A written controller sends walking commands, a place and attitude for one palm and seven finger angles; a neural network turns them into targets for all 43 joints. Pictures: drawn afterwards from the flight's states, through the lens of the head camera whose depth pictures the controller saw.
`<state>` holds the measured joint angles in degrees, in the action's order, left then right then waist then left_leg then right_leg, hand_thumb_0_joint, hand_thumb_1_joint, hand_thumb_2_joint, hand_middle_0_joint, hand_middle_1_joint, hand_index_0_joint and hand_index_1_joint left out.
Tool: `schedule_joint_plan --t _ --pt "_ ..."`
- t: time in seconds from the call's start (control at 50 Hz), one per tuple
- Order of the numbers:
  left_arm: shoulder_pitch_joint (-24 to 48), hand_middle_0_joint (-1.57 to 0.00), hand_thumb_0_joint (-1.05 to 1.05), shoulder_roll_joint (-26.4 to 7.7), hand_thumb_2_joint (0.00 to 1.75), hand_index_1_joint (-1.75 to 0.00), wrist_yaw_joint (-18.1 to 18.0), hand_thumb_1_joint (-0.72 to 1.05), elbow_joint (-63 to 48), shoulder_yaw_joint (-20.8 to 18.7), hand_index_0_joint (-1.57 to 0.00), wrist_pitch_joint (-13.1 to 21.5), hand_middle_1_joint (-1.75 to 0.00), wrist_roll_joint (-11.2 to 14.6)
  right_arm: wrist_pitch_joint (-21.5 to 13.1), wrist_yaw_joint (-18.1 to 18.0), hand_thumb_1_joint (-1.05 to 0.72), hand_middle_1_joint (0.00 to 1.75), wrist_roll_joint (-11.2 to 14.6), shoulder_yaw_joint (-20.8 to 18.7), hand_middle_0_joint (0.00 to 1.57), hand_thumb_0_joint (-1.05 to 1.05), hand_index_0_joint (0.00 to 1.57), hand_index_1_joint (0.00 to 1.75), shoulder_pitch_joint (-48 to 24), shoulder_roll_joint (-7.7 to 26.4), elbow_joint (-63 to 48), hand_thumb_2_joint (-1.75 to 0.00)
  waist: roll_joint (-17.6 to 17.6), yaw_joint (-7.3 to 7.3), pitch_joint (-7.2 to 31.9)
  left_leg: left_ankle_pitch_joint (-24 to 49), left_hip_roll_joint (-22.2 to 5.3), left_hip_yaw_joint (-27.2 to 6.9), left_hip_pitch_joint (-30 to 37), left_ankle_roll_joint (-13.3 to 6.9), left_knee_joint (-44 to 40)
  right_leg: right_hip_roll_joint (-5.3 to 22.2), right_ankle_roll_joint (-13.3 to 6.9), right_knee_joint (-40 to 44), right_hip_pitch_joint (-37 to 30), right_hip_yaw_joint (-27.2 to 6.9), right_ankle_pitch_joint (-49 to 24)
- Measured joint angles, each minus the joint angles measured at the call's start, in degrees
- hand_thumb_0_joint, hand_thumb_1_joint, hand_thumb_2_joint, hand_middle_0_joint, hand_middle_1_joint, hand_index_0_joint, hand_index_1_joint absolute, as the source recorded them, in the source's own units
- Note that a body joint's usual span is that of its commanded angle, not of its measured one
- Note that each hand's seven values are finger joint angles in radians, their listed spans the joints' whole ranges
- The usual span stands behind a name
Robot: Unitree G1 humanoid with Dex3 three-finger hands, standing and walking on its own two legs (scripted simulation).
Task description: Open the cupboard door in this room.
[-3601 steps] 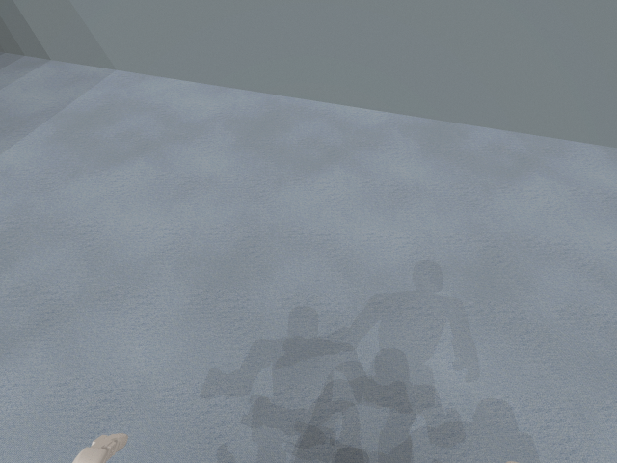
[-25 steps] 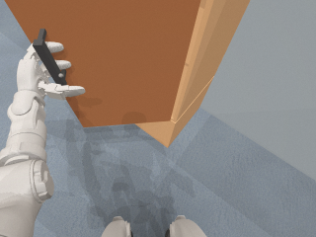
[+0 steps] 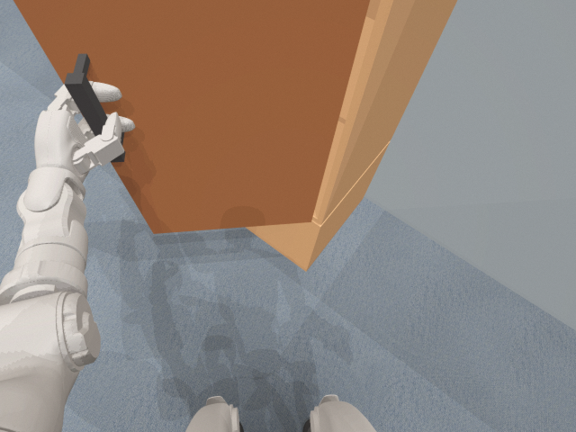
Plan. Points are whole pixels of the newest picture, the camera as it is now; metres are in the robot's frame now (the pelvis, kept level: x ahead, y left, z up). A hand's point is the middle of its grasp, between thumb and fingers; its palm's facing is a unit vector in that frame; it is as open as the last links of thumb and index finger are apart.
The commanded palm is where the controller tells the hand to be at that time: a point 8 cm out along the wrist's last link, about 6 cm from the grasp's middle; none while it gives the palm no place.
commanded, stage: pull the door open along its arc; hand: left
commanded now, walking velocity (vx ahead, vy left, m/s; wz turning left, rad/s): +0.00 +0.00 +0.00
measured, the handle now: (101, 112) +0.54 +0.23 +0.09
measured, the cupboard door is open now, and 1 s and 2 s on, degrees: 44 84 81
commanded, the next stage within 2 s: open thumb and fingers to let go in 1.00 s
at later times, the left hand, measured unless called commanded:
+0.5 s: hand (118, 178) +0.43 +0.19 +0.09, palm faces +0.01 -1.00 +0.01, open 5.6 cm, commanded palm +0.36 +0.24 +0.09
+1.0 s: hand (205, 287) +0.28 +0.08 +0.09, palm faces +0.42 -0.91 +0.03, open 6.2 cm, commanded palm +0.22 +0.14 +0.09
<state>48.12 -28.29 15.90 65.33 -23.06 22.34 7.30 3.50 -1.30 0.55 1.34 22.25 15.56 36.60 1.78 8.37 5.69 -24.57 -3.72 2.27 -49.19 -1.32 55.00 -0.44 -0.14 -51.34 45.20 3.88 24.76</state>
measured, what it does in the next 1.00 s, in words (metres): stands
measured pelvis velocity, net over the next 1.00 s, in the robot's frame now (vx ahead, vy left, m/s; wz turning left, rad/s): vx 0.02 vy -0.04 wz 0.04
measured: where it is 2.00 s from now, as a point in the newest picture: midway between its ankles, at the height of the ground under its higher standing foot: outside the picture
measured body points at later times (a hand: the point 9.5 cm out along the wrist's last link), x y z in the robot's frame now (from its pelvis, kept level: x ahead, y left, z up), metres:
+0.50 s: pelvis +0.02 +0.00 +0.01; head +0.08 +0.00 +0.46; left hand +0.42 +0.25 +0.09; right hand +0.06 -0.26 -0.10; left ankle +0.01 +0.10 -0.68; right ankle -0.01 -0.12 -0.68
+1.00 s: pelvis +0.02 -0.04 +0.02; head +0.03 -0.06 +0.47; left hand +0.25 +0.13 +0.09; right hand +0.22 -0.23 -0.06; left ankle +0.01 +0.10 -0.68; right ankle -0.01 -0.12 -0.68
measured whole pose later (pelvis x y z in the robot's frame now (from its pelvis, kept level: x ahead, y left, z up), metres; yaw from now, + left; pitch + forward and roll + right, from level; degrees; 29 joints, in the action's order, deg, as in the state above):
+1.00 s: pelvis +0.02 -0.04 +0.02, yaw +2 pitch +6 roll +0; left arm -14.0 3.9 -26.2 -2.1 7.9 8.7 0.0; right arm 4.4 0.7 -2.8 1.9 9.1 9.4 28.6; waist 2.0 0.2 6.2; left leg -23.0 -2.9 1.5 -28.6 1.7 45.7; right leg -0.1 -2.7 -46.4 26.2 4.7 26.3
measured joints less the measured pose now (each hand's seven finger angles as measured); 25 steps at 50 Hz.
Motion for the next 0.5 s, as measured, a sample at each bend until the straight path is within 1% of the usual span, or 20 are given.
schedule_joint_plan --t 0.16,0.26,0.32,0.4,0.5 --pt "0.68 -0.37 0.01 -0.07 0.85 -1.34 -0.64 0.76 0.34 -0.04 -0.39 -0.67 -1.35 -0.20 0.02 0.04 -0.90 0.30 -0.10 0.07 0.20 0.00 0.20 0.30 -0.13 -0.07 -0.50 -0.90 -0.05 0.13 0.12 0.01 0.10 0.17 -0.24 -0.14 0.07 0.10 0.14 -0.13 0.32 -0.19 -0.03" --pt "-2.20 -0.37 0.01 0.85 0.83 -1.35 -0.85 0.76 -2.61 -0.13 -0.38 -1.04 -1.35 0.48 0.41 0.40 -0.90 0.30 -0.05 -0.22 0.20 0.00 0.20 0.30 0.36 -0.15 -1.08 -0.90 0.04 -0.22 0.60 -0.06 -0.05 0.76 0.54 -0.19 -0.46 -0.05 0.22 0.28 -0.13 -0.80 -0.15" --pt "-5.67 -0.37 0.01 2.13 0.82 -1.35 -0.88 0.77 -5.90 0.12 -0.37 -1.32 -1.35 1.31 0.83 0.61 -0.90 0.30 0.21 -0.43 0.20 0.00 0.20 0.30 0.78 -0.20 -1.58 -0.90 0.20 -0.66 1.02 -0.15 -0.11 1.19 1.78 -0.22 -1.15 -0.13 0.27 0.87 -1.14 -1.22 -0.18" --pt "-12.45 -0.37 0.01 4.83 0.79 -1.35 -1.21 0.76 -12.49 1.03 -0.37 -2.04 -1.35 2.86 1.22 0.96 -0.91 0.30 0.68 -0.84 0.20 0.00 0.20 0.30 1.00 -0.36 -2.32 -0.90 0.54 -1.48 1.70 -0.22 -0.14 1.76 4.28 -0.23 -2.50 -0.22 0.34 2.11 -3.35 -1.78 -0.26" --pt "-23.28 -0.37 0.01 9.00 0.76 -1.35 -1.51 0.75 -23.54 3.92 -0.37 -2.80 -1.35 5.45 0.99 1.46 -0.91 0.30 1.45 -1.13 0.20 0.00 0.20 0.30 0.29 -0.79 -3.80 -0.90 0.61 -2.83 2.23 -0.08 0.04 2.33 8.16 -0.20 -4.60 -0.13 0.40 3.83 -6.87 -2.32 -0.36"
